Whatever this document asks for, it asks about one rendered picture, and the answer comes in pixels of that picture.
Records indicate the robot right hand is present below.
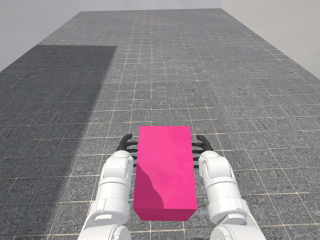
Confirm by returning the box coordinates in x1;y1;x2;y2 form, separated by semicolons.
191;135;213;169

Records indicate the robot right upper arm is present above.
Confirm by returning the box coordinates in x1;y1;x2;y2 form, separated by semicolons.
210;224;266;240

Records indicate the robot left hand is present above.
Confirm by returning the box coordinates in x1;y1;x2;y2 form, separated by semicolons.
116;133;138;167

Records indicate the carton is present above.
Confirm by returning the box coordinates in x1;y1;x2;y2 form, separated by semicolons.
133;126;197;221

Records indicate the left robot forearm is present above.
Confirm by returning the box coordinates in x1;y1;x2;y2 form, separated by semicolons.
77;150;134;240

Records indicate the robot left upper arm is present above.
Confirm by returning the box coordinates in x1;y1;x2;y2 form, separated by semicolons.
78;224;132;240

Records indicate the right robot forearm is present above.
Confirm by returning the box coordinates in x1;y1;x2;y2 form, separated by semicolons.
198;150;263;234

